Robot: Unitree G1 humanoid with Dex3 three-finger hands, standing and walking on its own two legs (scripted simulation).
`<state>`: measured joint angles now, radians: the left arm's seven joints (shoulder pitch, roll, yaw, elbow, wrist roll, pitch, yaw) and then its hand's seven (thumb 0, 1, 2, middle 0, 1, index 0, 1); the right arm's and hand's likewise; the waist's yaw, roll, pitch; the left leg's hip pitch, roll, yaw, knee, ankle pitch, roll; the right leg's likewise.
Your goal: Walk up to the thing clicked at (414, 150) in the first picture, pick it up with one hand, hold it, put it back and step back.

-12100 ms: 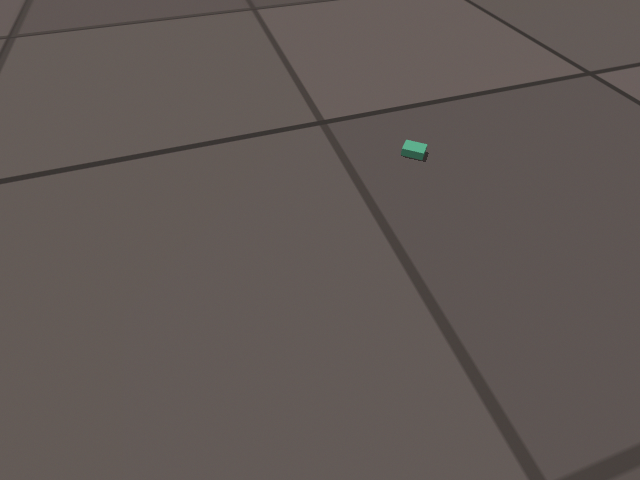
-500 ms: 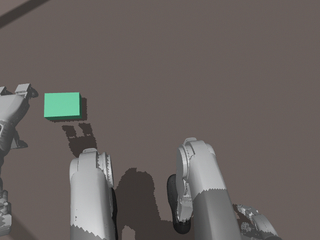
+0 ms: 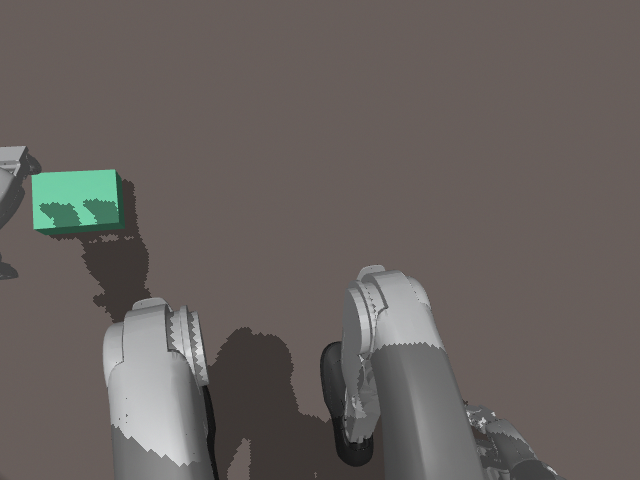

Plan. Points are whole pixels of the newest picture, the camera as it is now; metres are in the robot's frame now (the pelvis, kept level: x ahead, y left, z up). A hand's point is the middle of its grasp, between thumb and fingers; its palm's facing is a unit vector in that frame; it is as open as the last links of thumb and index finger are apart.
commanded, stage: rise first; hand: left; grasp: from above
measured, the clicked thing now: (80, 202) +0.50 +0.30 -0.31
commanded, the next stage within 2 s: none
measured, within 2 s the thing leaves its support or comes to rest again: neither
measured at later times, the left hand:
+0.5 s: hand (11, 220) +0.44 +0.33 -0.19, palm faces -0.47 -0.06 -0.88, open 14.0 cm
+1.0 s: hand (17, 214) +0.45 +0.33 -0.20, palm faces -0.48 -0.07 -0.88, open 14.1 cm
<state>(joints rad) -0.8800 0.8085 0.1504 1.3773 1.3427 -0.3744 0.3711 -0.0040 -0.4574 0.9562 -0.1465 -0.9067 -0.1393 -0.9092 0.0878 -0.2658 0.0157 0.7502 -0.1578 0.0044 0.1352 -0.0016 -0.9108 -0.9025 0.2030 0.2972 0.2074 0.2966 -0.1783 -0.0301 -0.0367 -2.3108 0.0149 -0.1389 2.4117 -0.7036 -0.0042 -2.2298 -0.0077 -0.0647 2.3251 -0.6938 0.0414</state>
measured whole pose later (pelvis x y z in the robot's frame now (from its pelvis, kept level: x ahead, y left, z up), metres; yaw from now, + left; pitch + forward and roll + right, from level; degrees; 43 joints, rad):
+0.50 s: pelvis +0.00 +0.00 -0.01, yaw -1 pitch +34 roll -9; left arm -0.91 0.84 0.16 1.43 1.34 -0.36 0.40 0.00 -0.49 0.98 -0.12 -0.96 -0.12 -0.96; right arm 0.10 -0.27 0.05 0.75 -0.19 0.00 0.15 0.00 -0.91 -0.90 0.20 0.30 0.21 0.30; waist -0.21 -0.04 -0.02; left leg -2.34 0.01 -0.16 2.45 -0.72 -0.01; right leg -2.26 0.00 -0.08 2.35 -0.70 0.04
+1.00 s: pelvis +0.00 +0.00 -0.02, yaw -2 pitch +33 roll -10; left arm -0.97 0.89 0.16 1.51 1.35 -0.34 0.41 0.00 -0.53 1.02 -0.09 -1.00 -0.08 -1.01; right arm 0.10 -0.27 0.09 0.74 -0.20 -0.02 0.15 0.00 -0.91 -0.90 0.20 0.30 0.21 0.30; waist -0.25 -0.05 0.01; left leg -2.36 0.01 -0.17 2.48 -0.71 0.00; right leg -2.27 0.00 -0.09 2.37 -0.69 0.05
